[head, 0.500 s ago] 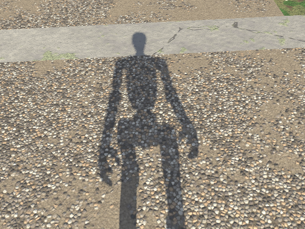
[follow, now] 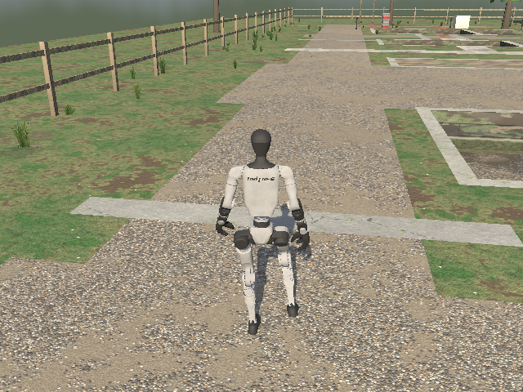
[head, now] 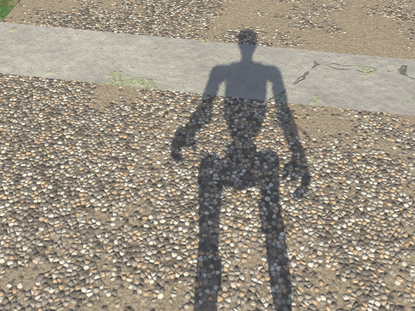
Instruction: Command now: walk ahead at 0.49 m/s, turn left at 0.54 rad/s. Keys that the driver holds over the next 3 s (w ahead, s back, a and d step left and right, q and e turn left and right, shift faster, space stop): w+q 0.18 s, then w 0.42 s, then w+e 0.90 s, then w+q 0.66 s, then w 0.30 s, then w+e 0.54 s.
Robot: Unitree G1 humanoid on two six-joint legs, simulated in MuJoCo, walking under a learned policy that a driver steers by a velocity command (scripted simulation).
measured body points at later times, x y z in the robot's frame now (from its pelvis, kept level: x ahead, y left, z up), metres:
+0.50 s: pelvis +0.27 -0.05 +0.01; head +0.29 -0.06 +0.46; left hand +0.23 +0.22 -0.11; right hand +0.47 -0.26 -0.10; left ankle +0.31 +0.12 -0.67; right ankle +0.27 -0.15 -0.74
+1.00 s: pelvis +0.50 +0.06 +0.01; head +0.51 +0.07 +0.45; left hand +0.61 +0.34 -0.11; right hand +0.58 -0.22 -0.11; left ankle +0.47 +0.15 -0.74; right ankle +0.60 -0.11 -0.66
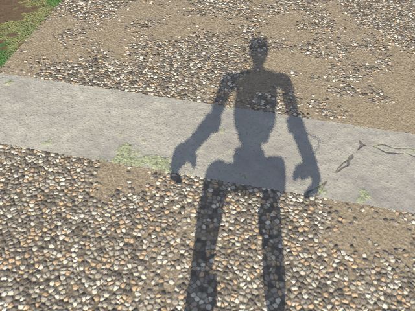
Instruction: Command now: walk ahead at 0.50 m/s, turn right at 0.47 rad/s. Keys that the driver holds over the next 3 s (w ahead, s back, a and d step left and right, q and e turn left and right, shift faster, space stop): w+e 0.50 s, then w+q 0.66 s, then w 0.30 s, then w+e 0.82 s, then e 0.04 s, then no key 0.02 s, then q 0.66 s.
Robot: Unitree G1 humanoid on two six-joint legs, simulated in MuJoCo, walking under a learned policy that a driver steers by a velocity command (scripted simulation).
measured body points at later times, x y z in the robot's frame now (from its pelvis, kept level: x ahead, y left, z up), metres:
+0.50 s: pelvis +0.25 -0.09 +0.00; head +0.28 -0.11 +0.44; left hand +0.42 +0.15 -0.11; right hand +0.34 -0.40 -0.10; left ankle +0.35 +0.08 -0.67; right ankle +0.25 -0.16 -0.75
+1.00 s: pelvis +0.55 -0.09 -0.01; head +0.58 -0.09 +0.44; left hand +0.74 +0.14 -0.11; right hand +0.59 -0.38 -0.11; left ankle +0.60 -0.04 -0.75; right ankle +0.50 -0.24 -0.67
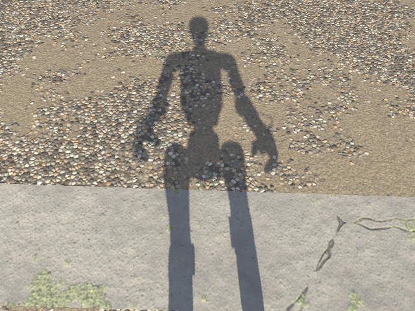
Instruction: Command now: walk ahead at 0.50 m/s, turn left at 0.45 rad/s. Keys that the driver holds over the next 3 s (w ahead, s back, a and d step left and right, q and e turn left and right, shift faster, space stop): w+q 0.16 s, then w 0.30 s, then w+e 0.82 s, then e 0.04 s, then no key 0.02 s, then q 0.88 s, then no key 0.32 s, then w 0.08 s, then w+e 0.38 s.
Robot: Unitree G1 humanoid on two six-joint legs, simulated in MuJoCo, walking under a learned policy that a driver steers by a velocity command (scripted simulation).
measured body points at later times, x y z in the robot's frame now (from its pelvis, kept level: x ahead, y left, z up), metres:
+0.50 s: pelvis +0.28 -0.03 +0.00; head +0.30 -0.03 +0.45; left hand +0.35 +0.25 -0.10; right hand +0.43 -0.28 -0.12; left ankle +0.20 +0.09 -0.66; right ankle +0.33 -0.12 -0.74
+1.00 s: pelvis +0.52 +0.06 +0.00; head +0.54 +0.07 +0.45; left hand +0.64 +0.34 -0.11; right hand +0.61 -0.22 -0.10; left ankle +0.52 +0.17 -0.74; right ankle +0.53 -0.10 -0.66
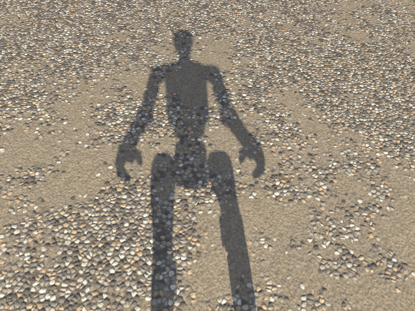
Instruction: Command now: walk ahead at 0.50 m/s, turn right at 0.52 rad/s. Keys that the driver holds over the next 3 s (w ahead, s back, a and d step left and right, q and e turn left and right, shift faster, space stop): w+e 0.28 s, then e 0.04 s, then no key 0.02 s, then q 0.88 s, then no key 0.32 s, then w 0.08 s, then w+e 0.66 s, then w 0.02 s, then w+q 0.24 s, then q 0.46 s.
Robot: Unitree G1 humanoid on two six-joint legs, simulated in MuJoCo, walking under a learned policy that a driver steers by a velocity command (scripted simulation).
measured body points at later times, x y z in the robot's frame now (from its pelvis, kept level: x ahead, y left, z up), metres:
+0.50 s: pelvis +0.23 -0.09 -0.01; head +0.27 -0.11 +0.44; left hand +0.44 +0.13 -0.10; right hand +0.28 -0.39 -0.13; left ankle +0.27 +0.08 -0.66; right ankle +0.26 -0.17 -0.74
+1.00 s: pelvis +0.35 -0.06 +0.00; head +0.40 -0.04 +0.44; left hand +0.52 +0.21 -0.12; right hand +0.48 -0.36 -0.09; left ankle +0.38 +0.02 -0.74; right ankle +0.31 -0.21 -0.66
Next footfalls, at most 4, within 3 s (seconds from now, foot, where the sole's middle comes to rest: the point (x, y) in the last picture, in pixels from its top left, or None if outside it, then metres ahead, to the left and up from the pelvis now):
0.30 right None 0.30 -0.18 -0.78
0.84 left None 0.42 0.02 -0.78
1.32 right None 0.45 -0.21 -0.78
1.64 left None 0.35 0.03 -0.78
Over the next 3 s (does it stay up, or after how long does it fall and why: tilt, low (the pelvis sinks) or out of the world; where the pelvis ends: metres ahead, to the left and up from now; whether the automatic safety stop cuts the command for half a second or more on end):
stays up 0.97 -0.15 -0.01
